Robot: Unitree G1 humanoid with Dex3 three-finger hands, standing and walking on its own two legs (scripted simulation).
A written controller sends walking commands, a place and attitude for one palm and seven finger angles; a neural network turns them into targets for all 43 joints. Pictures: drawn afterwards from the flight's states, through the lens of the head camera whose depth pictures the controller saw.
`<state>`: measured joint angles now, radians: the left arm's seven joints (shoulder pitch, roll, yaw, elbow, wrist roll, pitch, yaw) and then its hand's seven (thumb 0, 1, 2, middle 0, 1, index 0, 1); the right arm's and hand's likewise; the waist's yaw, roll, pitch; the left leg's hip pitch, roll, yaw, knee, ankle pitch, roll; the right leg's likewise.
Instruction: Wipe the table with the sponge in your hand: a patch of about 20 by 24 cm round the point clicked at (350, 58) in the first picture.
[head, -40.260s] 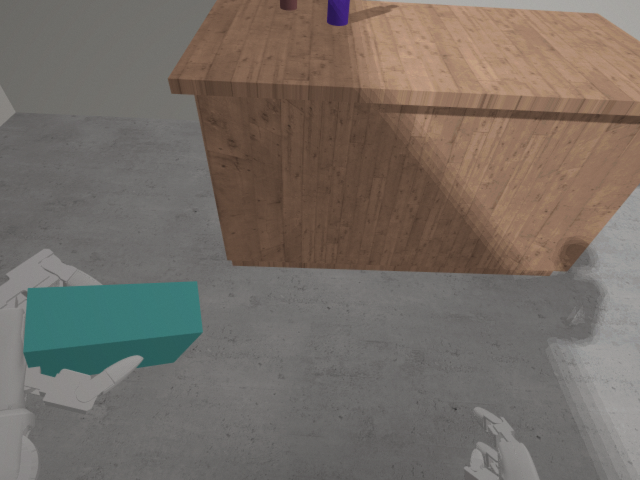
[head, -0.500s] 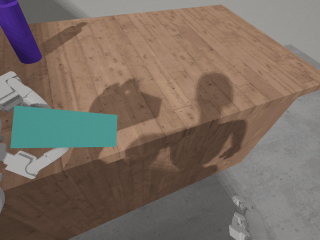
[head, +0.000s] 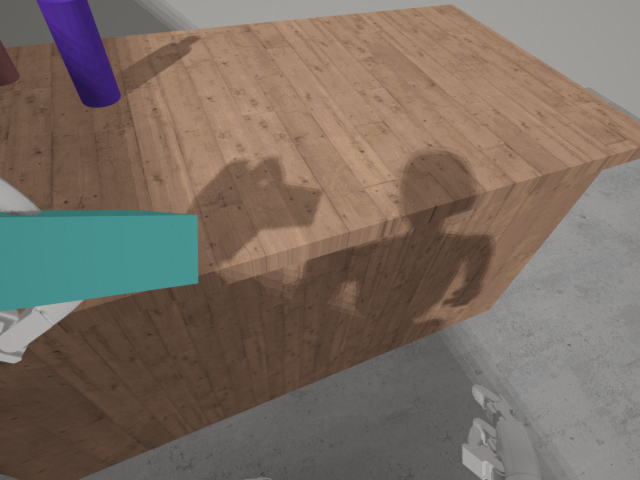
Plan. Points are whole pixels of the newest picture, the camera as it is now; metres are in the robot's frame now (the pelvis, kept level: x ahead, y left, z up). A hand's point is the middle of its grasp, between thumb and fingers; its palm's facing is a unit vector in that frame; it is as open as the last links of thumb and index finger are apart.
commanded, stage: step back with the hand held close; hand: left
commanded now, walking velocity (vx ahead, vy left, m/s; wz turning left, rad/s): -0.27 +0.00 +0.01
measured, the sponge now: (106, 245) +0.24 +0.20 +0.24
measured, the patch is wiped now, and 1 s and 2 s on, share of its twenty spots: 0.95 0.95 0.95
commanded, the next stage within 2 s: stop stepping back and stand still in 0.32 s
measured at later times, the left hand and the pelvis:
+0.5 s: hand out of the picture +0.03 +0.25 +0.28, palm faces +0.53 -0.79 -0.32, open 9.4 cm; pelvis -0.19 +0.01 +0.00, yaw +1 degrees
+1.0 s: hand out of the picture -0.11 +0.24 +0.27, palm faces +0.53 -0.81 -0.24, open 9.4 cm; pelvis -0.33 -0.01 -0.02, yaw -1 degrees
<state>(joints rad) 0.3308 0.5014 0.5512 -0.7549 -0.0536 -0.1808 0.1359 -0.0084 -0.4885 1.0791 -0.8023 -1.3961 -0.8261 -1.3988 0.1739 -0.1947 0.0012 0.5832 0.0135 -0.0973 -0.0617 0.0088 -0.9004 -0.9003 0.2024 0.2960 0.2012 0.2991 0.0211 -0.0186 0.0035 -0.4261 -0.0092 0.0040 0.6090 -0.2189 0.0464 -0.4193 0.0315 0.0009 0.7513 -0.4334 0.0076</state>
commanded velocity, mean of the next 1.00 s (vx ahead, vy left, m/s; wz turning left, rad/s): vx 0.05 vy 0.00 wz -0.01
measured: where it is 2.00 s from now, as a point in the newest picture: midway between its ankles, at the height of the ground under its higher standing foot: outside the picture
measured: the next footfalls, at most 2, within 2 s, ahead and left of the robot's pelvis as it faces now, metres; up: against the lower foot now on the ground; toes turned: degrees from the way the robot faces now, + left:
right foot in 0.08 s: +0.03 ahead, -0.14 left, +0.00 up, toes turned +1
left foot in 0.34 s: -0.08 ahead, +0.13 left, +0.00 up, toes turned +4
